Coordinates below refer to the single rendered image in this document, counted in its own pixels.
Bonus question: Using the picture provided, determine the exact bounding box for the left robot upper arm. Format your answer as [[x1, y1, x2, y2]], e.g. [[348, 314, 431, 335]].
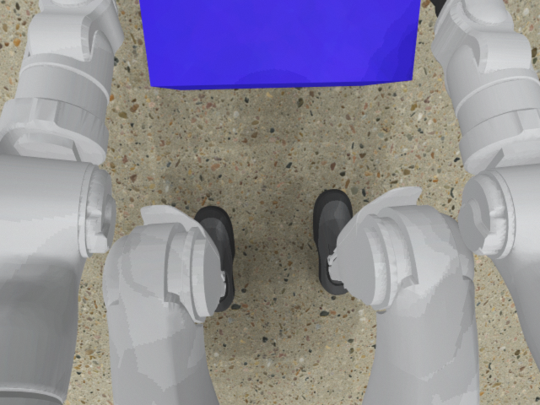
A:
[[0, 154, 116, 405]]

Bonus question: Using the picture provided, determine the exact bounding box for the robot left forearm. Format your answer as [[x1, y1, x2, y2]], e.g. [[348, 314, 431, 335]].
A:
[[0, 0, 124, 165]]

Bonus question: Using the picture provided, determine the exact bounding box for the right robot upper arm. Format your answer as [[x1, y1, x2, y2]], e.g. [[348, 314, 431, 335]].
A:
[[457, 164, 540, 371]]

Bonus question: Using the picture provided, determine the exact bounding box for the carton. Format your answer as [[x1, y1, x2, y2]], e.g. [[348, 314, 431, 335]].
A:
[[139, 0, 421, 90]]

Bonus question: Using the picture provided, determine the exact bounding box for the robot left shin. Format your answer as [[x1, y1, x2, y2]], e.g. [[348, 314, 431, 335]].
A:
[[102, 205, 226, 310]]

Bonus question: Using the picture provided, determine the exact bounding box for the robot left thigh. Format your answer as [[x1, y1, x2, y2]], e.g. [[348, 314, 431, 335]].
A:
[[106, 223, 219, 405]]

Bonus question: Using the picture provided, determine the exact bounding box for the robot right forearm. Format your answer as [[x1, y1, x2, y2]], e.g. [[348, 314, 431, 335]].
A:
[[431, 0, 540, 175]]

